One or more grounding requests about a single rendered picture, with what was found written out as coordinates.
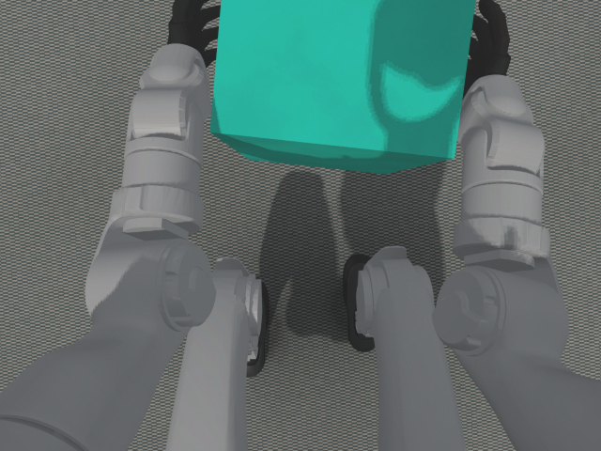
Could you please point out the robot right upper arm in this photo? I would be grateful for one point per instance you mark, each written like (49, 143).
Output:
(509, 332)

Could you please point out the robot left hand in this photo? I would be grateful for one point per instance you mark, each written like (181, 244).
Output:
(187, 23)

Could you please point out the right robot forearm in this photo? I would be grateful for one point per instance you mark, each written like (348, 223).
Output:
(502, 183)

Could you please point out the left robot forearm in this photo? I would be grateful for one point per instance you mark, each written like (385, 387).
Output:
(159, 196)

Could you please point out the right robot foot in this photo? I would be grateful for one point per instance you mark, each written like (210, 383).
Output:
(350, 282)

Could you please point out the robot right thigh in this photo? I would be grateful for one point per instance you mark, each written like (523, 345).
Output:
(417, 409)

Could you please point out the robot right hand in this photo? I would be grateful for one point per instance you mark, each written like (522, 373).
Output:
(489, 54)

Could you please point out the robot left upper arm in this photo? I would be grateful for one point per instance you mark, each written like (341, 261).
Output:
(143, 298)

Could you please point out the carton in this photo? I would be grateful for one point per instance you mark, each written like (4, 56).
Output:
(372, 86)

